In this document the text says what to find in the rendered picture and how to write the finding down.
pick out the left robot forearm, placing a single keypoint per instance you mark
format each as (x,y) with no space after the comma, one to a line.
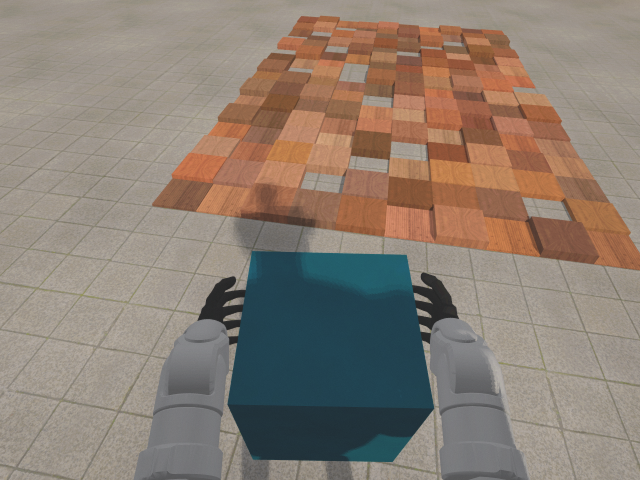
(184,436)

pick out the carton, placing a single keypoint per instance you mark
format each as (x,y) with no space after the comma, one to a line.
(329,364)

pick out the robot right hand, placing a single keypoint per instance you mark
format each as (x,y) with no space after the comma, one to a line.
(441,308)

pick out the robot left hand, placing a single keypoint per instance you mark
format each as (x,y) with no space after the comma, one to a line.
(214,309)

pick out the right robot forearm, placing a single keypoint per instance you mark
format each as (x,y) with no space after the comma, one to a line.
(478,437)

